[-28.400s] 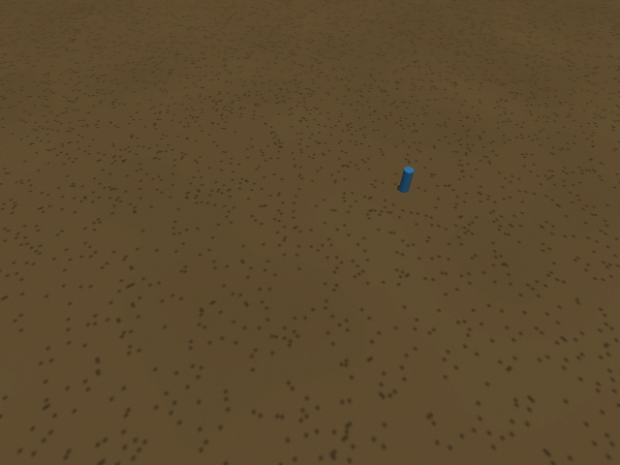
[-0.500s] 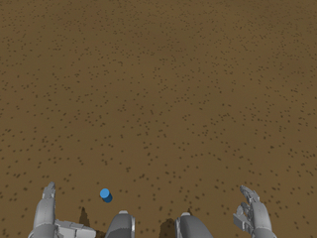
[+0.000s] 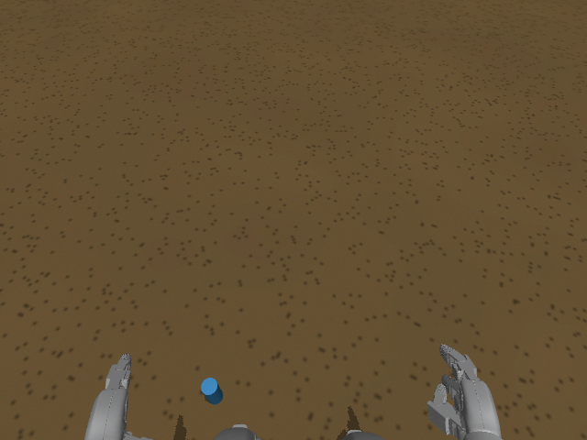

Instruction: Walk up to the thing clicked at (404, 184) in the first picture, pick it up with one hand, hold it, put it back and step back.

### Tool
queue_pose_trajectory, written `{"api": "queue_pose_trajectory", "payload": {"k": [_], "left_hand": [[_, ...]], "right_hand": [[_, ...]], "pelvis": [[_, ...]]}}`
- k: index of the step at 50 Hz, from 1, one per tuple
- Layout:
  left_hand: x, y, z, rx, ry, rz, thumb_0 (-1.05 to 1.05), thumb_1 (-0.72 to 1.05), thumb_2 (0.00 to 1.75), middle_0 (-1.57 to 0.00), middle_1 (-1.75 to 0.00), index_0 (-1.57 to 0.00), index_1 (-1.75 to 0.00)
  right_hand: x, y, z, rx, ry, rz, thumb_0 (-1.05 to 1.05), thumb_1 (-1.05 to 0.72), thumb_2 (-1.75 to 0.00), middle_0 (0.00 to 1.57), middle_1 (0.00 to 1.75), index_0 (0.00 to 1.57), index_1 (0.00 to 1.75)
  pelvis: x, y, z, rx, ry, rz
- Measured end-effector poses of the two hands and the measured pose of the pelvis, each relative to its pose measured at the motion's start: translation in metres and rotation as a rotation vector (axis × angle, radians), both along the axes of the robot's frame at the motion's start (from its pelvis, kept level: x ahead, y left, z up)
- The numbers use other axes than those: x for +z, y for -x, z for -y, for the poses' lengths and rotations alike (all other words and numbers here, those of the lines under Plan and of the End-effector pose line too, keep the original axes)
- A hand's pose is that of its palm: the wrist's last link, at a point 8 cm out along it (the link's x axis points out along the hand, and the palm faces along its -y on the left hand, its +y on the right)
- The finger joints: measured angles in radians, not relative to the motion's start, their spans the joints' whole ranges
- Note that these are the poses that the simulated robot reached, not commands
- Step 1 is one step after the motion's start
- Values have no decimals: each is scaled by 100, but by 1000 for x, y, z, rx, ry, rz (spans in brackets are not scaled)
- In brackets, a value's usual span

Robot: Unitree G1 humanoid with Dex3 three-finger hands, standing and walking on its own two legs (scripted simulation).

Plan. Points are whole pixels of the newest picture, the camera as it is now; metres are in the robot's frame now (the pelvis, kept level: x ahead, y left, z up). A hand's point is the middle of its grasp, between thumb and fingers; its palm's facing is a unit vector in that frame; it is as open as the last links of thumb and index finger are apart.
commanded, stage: home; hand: left
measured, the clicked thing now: (212, 391) +0.33 +0.22 -0.66
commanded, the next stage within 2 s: stand in 1.46 s
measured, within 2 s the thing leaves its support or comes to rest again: neither
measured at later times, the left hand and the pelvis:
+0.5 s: hand (167, 431) +0.15 +0.17 -0.05, palm faces +0.09 -0.95 -0.29, open 17.6 cm; pelvis -0.01 -0.01 +0.00, yaw +0 degrees
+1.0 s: hand (167, 423) +0.16 +0.17 -0.05, palm faces +0.09 -0.95 -0.28, open 17.6 cm; pelvis -0.01 -0.01 +0.01, yaw +0 degrees
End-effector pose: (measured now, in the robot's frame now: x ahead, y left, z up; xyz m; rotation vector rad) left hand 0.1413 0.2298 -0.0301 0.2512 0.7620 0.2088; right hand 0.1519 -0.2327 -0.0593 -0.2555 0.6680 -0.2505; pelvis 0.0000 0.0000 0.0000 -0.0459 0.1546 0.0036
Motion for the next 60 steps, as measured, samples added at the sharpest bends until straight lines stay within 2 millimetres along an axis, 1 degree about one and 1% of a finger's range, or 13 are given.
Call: {"api": "queue_pose_trajectory", "payload": {"k": [9, 16, 22, 28, 40, 60], "left_hand": [[7, -2, 9, -8, 4, 33, -1, -55, 5, -6, -5, -5, -5], [4, 5, 15, -9, 15, 20, -1, -56, 5, -6, -5, -5, -5], [4, 10, 16, -6, 14, 13, -1, -56, 5, -6, -5, -5, -5], [5, 10, 16, -10, 11, 22, -1, -56, 5, -6, -5, -5, -5], [4, 10, 15, -11, 13, 22, -1, -56, 5, -6, -5, -5, -5], [4, -4, 13, -7, 18, 18, -1, -56, 5, -6, -5, -5, -5]], "right_hand": [[3, 5, 11, -6, 0, 16, 1, -90, -90, 20, 30, 21, 30], [2, 13, 16, -11, -5, 4, 1, -90, -90, 20, 30, 21, 30], [0, 19, 18, -13, -7, -5, 1, -90, -90, 20, 30, 21, 30], [0, 21, 18, -14, -10, 0, 1, -90, -90, 20, 30, 21, 30], [1, 17, 17, -10, -10, 6, 1, -90, -90, 20, 30, 21, 30], [0, 5, 14, -9, -7, -10, 1, -90, -90, 20, 30, 21, 30]], "pelvis": [[3, 4, 7, 0, -7, 16], [4, 8, 11, -1, -11, 21], [4, 12, 13, 0, -13, 26], [5, 14, 13, -1, -15, 29], [5, 13, 12, -3, -16, 28], [6, 0, 10, -5, -15, 14]]}}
